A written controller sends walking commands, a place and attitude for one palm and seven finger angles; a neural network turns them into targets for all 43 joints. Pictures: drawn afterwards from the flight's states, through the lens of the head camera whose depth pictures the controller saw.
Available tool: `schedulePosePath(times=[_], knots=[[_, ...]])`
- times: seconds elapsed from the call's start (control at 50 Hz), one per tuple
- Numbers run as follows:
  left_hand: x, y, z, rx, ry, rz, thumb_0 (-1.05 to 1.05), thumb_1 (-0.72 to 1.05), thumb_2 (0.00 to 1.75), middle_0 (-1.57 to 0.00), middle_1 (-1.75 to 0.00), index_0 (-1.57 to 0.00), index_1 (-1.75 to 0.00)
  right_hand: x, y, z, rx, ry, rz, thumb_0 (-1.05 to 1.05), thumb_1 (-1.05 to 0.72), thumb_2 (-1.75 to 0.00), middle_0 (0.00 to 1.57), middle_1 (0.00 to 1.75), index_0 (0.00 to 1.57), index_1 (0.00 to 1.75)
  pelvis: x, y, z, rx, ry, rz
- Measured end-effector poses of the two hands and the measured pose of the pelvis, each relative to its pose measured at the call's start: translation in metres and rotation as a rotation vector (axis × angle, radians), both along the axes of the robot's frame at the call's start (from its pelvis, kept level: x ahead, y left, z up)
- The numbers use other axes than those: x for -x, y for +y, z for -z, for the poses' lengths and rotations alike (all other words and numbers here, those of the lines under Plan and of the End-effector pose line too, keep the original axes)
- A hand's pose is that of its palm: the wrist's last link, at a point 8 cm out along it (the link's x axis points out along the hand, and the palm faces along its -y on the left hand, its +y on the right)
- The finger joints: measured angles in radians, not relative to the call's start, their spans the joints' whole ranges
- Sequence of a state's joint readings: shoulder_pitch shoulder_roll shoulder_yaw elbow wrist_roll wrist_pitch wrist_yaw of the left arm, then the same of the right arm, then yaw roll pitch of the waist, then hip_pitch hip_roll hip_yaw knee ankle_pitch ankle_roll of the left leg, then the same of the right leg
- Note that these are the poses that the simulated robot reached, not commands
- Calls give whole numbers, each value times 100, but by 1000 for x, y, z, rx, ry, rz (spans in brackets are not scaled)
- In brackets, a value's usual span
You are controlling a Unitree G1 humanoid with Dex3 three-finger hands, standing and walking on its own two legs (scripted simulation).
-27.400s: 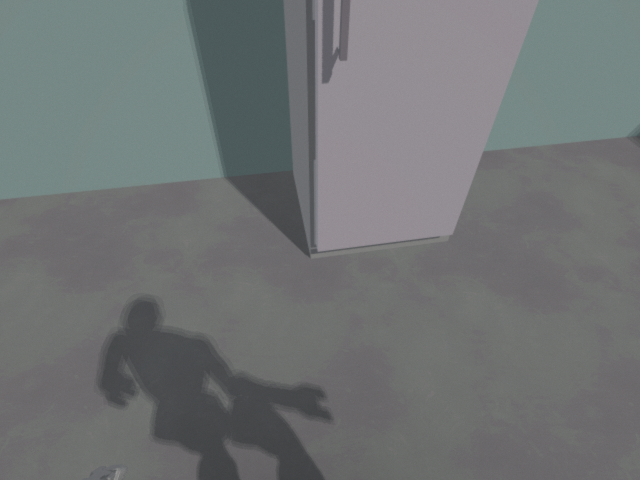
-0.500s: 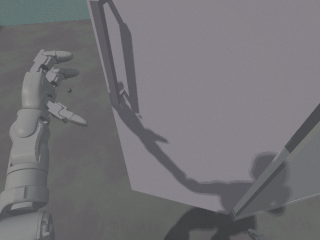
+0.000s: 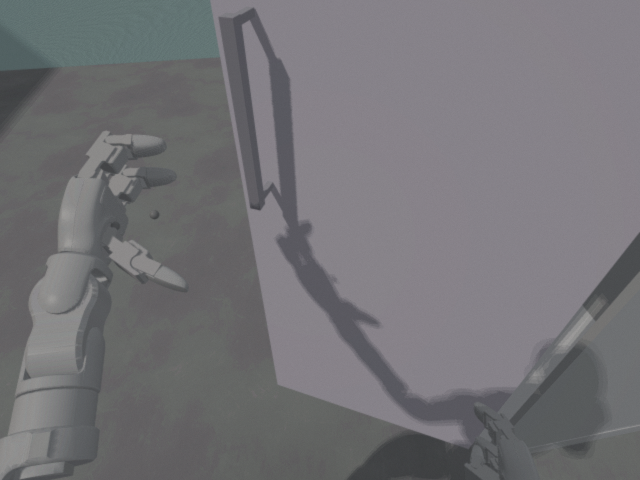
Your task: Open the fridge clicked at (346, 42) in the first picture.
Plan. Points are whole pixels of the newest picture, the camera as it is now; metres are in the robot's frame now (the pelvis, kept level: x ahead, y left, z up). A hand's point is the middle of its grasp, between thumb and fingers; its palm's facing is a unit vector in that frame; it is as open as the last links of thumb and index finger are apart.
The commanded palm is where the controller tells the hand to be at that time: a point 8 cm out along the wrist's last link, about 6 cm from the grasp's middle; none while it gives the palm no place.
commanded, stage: draw the hand back to the body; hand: left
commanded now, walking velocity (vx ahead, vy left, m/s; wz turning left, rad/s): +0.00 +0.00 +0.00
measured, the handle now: (252, 121) +0.51 +0.15 +0.22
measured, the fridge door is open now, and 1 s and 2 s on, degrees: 61 61 61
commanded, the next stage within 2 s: step back with the hand held close in 1.62 s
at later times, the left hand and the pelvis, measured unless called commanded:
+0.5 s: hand (117, 257) +0.28 +0.25 +0.19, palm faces +0.15 -0.99 -0.02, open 14.7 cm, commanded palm +0.23 +0.28 +0.20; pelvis +0.01 +0.00 +0.00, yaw +1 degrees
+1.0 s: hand (80, 294) +0.24 +0.27 +0.17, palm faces +0.42 -0.86 -0.30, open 11.2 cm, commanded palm +0.18 +0.31 +0.18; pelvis +0.01 +0.02 +0.01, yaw -1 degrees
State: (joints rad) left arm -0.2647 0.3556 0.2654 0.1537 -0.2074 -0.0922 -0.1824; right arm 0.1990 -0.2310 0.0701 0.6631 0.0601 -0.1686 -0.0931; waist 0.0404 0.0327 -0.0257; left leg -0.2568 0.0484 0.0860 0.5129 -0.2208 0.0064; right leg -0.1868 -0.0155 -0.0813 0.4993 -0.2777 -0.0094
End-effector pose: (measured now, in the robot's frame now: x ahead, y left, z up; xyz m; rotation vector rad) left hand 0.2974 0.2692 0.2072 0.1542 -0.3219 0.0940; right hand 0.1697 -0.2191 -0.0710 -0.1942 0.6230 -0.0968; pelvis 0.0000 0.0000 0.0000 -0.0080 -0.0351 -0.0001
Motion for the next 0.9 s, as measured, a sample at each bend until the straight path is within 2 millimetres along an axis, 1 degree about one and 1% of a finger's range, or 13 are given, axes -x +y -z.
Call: schedulePosePath(times=[0.06, 0.08, 0.14, 0.2, 0.24, 0.32, 0.48, 0.56, 0.62, 0.7, 0.8, 0.9], knots=[[2, 3, 0, 1, 3, -13, -2, -56, 20, -26, -115, -26, -115, 2, -3, 1, 3, 9, 0, 1, -91, -90, 20, 30, 20, 30, 0, -3, 0, 0, -2, -2], [1, 6, 2, 31, 20, -9, -2, -56, 20, -26, -115, -26, -115, 3, -4, 2, 3, 13, 5, 1, -91, -90, 20, 30, 20, 30, 0, -3, 0, 0, -3, -3], [-4, 12, 10, 134, 151, -2, -2, -56, 20, -26, -115, -26, -115, 2, -7, 3, 3, 18, 20, 1, -91, -90, 20, 30, 20, 30, -2, -4, -2, 1, -10, -8], [-3, 14, 13, 153, 265, -10, -2, -56, 20, -26, -115, -25, -115, -5, -9, -1, -5, -8, 26, 1, -91, -90, 20, 30, 20, 30, -5, -4, -3, -1, -14, -8], [2, 14, 9, 145, 272, -12, -2, -56, 20, -25, -115, -25, -115, -11, -9, -5, -14, -37, 21, 1, -91, -90, 20, 30, 20, 30, -7, -4, -4, -3, -16, -4], [17, 16, 4, 155, 222, -7, -2, -55, 20, -25, -115, -25, -115, -25, -7, -15, -25, -87, 4, 1, -91, -90, 20, 30, 20, 30, -10, -4, -3, -5, -19, -2], [45, 25, 21, 159, 263, -47, -2, -55, 20, -25, -115, -25, -115, -44, 3, -28, -16, -138, -35, 1, -91, -90, 20, 30, 20, 30, -11, -4, -2, 0, -36, -11], [59, 26, 20, 139, 236, -49, -2, -52, 22, -25, -113, -25, -113, -47, 10, -31, -15, -155, -52, 1, -91, -90, 20, 30, 20, 30, -10, -2, -2, 2, -44, -15], [69, 28, 13, 25, 158, -163, -2, -47, 24, -25, -110, -25, -110, -45, 15, -29, 0, -151, -85, 1, -91, -90, 20, 30, 20, 30, -8, -1, -3, 6, -45, -12], [83, 31, 16, -45, 85, -279, -2, -36, 29, -25, -103, -25, -104, -33, 18, -20, 11, -83, -94, 1, -91, -90, 20, 30, 20, 30, -6, 2, -4, 5, -42, -5], [94, 32, 24, -87, 75, -330, -1, -20, 37, -24, -94, -24, -95, -14, 17, -4, 22, 17, -73, 1, -91, -90, 20, 30, 20, 30, -7, 8, -5, 3, -47, 1], [99, 35, 25, -123, 71, -341, -1, -3, 45, -24, -84, -24, -85, 0, 15, 6, 28, 76, -41, 1, -91, -90, 20, 30, 20, 30, -10, 12, -6, 1, -55, 5]])
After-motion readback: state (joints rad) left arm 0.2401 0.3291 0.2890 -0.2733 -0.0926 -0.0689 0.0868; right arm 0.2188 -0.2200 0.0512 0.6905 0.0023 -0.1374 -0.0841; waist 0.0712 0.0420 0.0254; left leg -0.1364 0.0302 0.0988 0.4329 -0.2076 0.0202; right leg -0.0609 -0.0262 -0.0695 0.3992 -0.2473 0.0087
